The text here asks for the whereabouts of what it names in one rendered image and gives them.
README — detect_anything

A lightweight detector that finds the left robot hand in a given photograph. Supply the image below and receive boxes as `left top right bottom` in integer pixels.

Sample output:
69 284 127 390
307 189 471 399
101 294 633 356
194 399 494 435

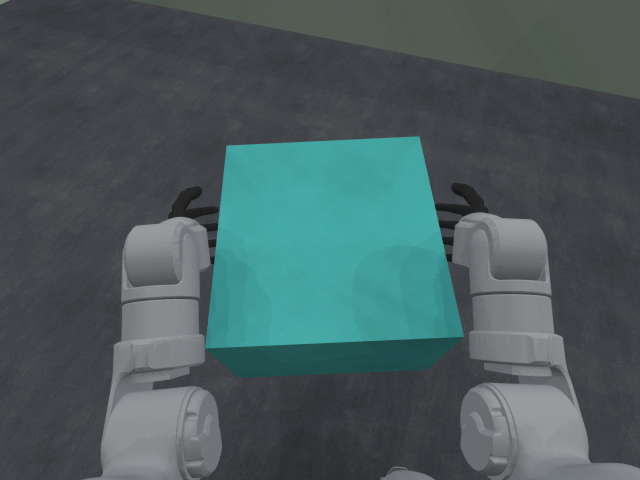
168 186 218 264

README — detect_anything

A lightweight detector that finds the robot left upper arm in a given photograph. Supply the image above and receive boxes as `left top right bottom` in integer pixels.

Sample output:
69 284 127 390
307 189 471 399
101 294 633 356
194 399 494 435
83 386 222 480

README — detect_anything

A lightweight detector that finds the robot right upper arm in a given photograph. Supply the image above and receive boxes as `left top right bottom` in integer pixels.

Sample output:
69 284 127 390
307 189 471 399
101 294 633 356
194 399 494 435
460 383 640 480

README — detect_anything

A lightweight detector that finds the right robot forearm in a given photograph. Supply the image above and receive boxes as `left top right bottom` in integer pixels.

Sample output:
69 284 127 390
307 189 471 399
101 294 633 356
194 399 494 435
452 212 589 455

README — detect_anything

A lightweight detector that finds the right robot shin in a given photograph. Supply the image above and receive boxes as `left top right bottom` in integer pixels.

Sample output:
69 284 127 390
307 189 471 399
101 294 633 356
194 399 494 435
385 467 408 477

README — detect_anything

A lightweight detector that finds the right robot hand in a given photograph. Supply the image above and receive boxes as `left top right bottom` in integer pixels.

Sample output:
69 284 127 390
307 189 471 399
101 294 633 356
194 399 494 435
435 183 489 262

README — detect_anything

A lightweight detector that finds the left robot forearm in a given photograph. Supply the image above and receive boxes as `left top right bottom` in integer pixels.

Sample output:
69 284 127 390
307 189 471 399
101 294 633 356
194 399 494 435
101 217 211 470

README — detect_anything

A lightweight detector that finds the carton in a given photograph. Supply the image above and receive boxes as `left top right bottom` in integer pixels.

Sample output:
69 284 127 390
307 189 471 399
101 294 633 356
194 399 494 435
205 136 464 378

